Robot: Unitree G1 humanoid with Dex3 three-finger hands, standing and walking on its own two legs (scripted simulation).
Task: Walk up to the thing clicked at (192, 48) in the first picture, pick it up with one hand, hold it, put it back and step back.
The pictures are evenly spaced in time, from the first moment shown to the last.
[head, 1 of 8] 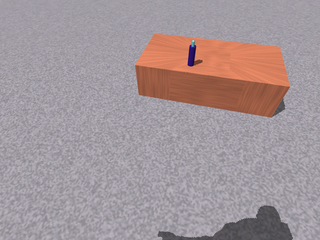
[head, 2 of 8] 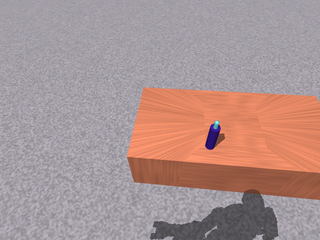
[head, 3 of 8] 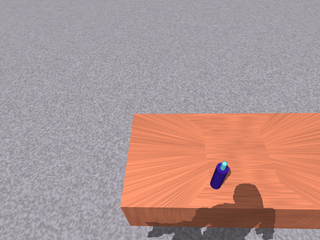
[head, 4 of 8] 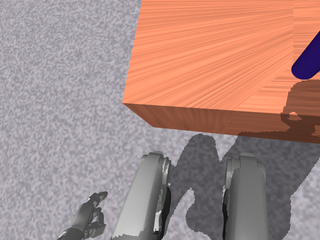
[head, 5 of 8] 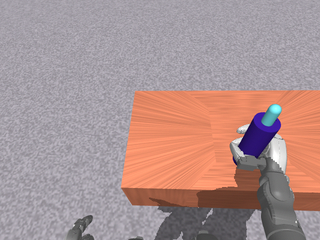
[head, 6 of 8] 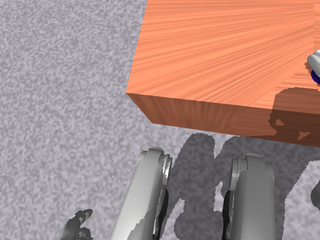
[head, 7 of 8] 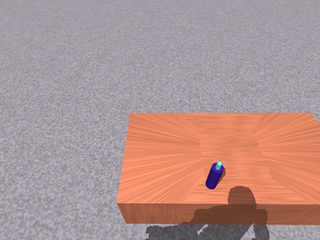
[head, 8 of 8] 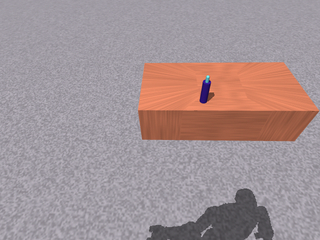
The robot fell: no
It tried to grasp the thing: yes
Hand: right
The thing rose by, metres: 0.38
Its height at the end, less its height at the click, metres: +0.00
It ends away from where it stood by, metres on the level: 0.02
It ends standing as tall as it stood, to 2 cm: yes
